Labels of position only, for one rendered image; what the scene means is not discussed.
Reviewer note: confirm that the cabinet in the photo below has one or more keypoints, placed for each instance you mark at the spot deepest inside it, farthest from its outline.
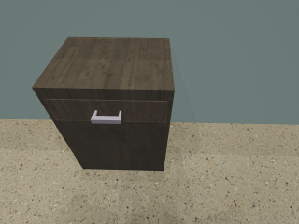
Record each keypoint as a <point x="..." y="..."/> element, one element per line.
<point x="112" y="68"/>

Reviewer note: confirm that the drawer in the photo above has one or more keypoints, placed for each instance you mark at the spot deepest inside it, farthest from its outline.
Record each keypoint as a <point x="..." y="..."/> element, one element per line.
<point x="131" y="110"/>

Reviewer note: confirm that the handle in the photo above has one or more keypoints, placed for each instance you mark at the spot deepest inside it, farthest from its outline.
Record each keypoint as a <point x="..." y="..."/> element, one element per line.
<point x="105" y="119"/>

